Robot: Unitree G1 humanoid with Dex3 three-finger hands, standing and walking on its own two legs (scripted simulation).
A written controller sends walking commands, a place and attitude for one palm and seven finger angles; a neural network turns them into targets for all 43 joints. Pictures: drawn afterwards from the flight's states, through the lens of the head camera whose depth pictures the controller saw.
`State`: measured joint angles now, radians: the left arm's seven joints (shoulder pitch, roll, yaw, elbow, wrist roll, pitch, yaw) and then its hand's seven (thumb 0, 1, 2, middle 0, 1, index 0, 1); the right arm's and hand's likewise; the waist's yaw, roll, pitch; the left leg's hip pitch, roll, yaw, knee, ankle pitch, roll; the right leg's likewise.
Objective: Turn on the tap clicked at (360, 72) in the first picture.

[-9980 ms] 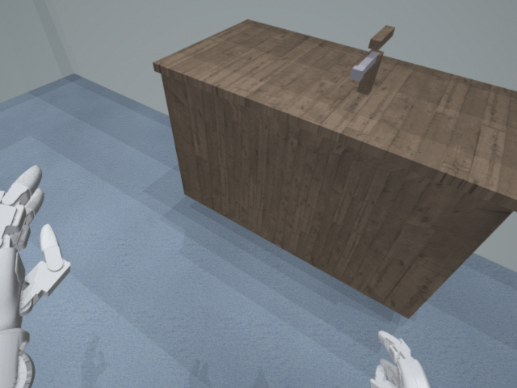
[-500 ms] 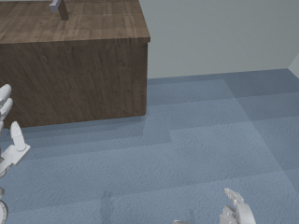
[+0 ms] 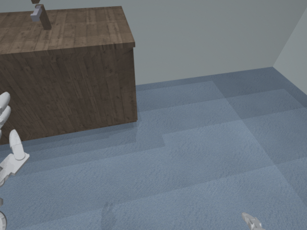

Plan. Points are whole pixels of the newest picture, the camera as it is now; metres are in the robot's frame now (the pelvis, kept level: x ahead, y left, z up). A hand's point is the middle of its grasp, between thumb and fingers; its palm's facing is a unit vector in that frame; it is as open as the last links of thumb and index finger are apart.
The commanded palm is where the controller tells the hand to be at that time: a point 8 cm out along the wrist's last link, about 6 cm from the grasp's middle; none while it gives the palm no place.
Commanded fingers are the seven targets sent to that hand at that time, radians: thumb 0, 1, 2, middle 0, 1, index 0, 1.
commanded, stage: take the last steps up to it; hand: left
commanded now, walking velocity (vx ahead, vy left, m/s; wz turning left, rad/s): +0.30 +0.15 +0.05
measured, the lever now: (35, 17) +1.00 +0.62 +0.11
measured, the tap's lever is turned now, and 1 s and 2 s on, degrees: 0 0 0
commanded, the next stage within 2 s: none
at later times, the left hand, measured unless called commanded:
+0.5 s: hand (29, 127) +0.28 +0.27 +0.17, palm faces +0.42 -0.79 -0.44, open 7.4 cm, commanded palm +0.23 +0.32 +0.18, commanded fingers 0.00 0.90 0.90 -0.20 -0.30 -0.20 -0.30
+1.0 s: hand (41, 92) +0.40 +0.30 +0.16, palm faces +0.40 -0.78 -0.48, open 7.4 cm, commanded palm +0.34 +0.35 +0.18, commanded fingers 0.00 0.90 0.90 -0.20 -0.30 -0.20 -0.30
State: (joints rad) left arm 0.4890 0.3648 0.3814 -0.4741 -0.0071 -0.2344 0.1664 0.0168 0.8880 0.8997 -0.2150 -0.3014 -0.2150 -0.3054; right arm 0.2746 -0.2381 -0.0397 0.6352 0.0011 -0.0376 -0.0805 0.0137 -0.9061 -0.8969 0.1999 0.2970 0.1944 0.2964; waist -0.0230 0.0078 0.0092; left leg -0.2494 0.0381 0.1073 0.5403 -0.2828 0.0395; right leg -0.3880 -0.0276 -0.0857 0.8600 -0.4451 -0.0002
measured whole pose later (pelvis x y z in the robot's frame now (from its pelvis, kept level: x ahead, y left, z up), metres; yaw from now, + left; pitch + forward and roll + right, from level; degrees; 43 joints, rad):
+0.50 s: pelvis +0.07 +0.04 -0.01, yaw +1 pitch +0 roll +1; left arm 0.49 0.36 0.37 -0.55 -0.01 -0.25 0.16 0.02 0.89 0.90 -0.21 -0.30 -0.21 -0.31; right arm 0.21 -0.24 -0.05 0.60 0.00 -0.04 -0.07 0.01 -0.90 -0.90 0.20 0.30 0.20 0.30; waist 0.02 -0.02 0.08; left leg -0.33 0.08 0.17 0.52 -0.19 0.00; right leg -0.21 -0.16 -0.13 0.64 -0.41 0.05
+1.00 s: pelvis +0.19 +0.06 +0.01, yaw +2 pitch +1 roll +2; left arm 0.49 0.33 0.35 -0.45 -0.02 -0.26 0.14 0.02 0.89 0.90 -0.21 -0.30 -0.21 -0.31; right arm 0.18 -0.25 -0.03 0.66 0.00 -0.02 -0.04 0.01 -0.91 -0.90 0.20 0.30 0.20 0.30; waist 0.00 0.02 0.09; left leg -0.58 0.09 0.09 1.02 -0.28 -0.03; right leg -0.19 -0.11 -0.20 0.51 -0.33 -0.01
